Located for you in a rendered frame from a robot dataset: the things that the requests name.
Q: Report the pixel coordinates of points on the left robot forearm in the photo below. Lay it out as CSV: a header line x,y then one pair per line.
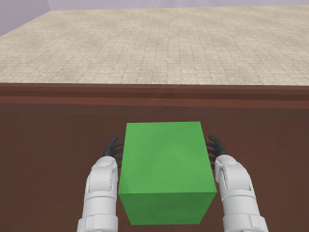
x,y
99,209

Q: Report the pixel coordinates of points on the robot right hand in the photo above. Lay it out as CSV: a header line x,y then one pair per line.
x,y
218,147

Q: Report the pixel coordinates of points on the right robot forearm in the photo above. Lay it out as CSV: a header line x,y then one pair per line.
x,y
241,212

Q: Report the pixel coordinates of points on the robot left hand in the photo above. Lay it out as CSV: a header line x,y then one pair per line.
x,y
109,149

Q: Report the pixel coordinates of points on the carton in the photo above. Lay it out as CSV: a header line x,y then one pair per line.
x,y
166,175

